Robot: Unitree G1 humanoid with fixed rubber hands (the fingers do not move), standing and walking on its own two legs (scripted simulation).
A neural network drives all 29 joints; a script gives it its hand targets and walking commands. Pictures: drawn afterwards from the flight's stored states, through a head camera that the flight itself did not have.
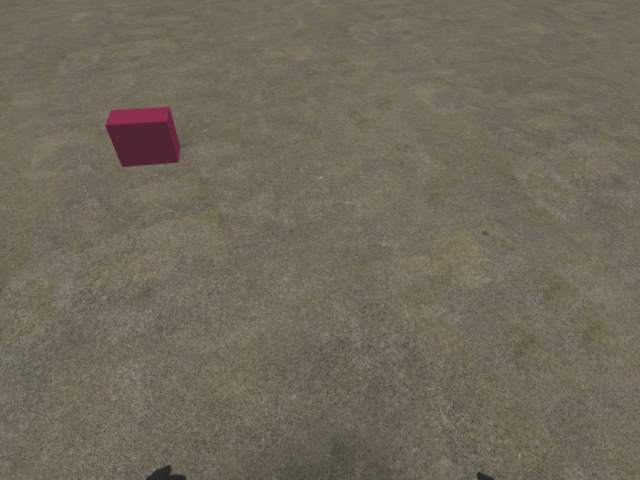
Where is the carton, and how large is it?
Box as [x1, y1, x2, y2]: [105, 107, 179, 166]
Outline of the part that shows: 169,107 111,110 105,125 122,166 177,162 179,144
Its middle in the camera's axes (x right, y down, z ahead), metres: -0.91 -0.57 +2.06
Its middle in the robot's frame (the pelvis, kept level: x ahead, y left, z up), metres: +1.88 +0.94 -0.64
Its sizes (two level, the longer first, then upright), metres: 0.289 0.154 0.243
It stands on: the floor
